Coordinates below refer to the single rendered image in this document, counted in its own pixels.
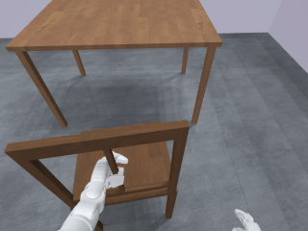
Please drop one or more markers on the left robot forearm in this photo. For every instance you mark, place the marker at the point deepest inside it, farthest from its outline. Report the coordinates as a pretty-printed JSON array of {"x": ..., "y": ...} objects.
[{"x": 85, "y": 214}]

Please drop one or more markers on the table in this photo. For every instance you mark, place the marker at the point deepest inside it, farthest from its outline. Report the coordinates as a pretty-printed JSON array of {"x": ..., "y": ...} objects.
[{"x": 117, "y": 24}]

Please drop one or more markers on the chair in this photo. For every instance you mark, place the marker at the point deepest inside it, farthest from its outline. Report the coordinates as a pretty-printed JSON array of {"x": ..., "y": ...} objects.
[{"x": 148, "y": 174}]

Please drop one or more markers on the left robot hand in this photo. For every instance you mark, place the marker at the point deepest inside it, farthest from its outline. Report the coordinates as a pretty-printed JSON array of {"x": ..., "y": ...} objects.
[{"x": 102, "y": 172}]

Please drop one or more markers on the right robot hand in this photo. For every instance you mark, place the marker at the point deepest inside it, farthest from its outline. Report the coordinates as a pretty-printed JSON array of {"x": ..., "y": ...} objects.
[{"x": 247, "y": 221}]

